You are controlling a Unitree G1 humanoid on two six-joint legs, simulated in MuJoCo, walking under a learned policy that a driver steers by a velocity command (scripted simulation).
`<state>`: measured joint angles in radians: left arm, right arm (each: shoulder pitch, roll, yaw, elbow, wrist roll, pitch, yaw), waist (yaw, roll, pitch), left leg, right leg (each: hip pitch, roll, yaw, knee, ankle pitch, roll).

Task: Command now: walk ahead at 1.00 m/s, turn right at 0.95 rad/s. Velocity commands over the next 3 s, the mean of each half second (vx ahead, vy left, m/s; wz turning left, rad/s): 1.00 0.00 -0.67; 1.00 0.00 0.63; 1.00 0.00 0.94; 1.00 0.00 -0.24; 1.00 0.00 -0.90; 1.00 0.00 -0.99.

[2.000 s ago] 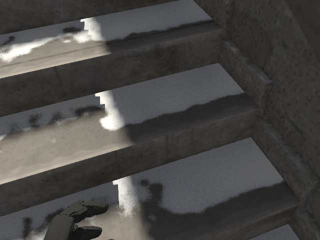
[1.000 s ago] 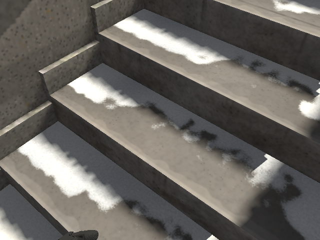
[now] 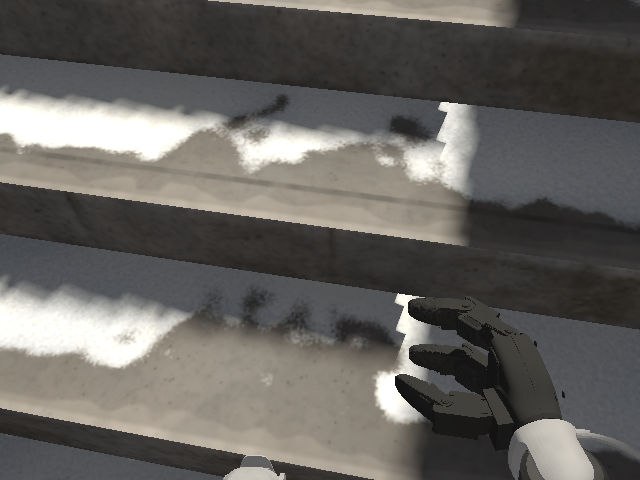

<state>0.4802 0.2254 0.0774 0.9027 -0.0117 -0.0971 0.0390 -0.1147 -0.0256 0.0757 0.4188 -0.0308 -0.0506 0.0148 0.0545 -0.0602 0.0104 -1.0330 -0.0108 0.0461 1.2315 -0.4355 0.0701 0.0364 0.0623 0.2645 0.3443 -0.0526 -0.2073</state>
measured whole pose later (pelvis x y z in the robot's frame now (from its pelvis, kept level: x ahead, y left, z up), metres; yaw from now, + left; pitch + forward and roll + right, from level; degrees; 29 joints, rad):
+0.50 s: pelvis +0.44 -0.09 +0.21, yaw -19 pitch +4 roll -1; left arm 0.11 0.17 0.03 0.68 0.04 -0.03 0.00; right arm 0.37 -0.20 -0.08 0.80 0.00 -0.16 0.05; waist -0.04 0.02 0.00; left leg -0.42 -0.02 -0.16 1.68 -0.05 0.07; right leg -0.72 0.11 -0.08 1.11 -0.47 -0.12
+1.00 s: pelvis +0.86 -0.18 +0.44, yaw +4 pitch +3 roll +2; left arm -0.02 0.06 -0.06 0.44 0.07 -0.11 0.03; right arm 0.45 -0.28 -0.06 0.90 -0.05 -0.04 0.01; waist 0.00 0.01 -0.10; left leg -0.28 -0.24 -0.08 0.65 -0.40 0.16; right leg -1.14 -0.02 0.12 2.29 -0.43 -0.08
